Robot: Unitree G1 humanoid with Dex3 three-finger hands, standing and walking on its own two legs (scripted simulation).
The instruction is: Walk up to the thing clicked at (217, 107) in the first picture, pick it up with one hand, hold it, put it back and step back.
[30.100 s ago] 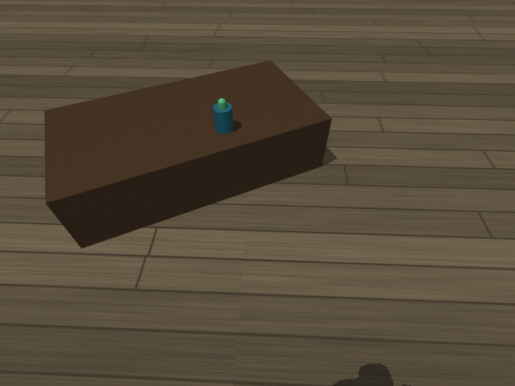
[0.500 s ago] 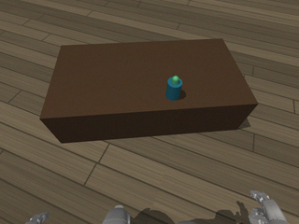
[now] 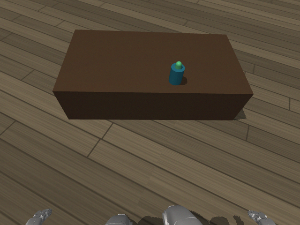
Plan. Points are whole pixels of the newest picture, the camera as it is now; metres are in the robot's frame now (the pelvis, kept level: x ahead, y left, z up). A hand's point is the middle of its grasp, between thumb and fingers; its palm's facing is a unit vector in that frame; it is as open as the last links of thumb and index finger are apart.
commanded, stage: step back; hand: right
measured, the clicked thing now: (176, 71) +0.99 -0.19 -0.35
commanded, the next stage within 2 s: stand in 1.32 s
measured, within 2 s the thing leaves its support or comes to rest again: neither
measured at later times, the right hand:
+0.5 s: hand out of the picture -0.07 -0.30 -0.16, palm faces -0.10 +0.92 -0.38, open 7.4 cm
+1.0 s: hand out of the picture -0.01 -0.27 -0.14, palm faces -0.08 +0.92 -0.39, open 7.4 cm
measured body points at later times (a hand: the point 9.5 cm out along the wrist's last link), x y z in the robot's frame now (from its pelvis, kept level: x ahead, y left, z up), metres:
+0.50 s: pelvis -0.13 -0.03 -0.01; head -0.11 -0.03 +0.44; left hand -0.08 +0.31 -0.11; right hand -0.06 -0.34 -0.13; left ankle -0.13 +0.10 -0.73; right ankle -0.11 -0.15 -0.73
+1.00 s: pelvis -0.11 +0.00 +0.00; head -0.10 +0.01 +0.45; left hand -0.07 +0.31 -0.13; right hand -0.01 -0.31 -0.11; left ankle -0.09 +0.11 -0.73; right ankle -0.12 -0.14 -0.72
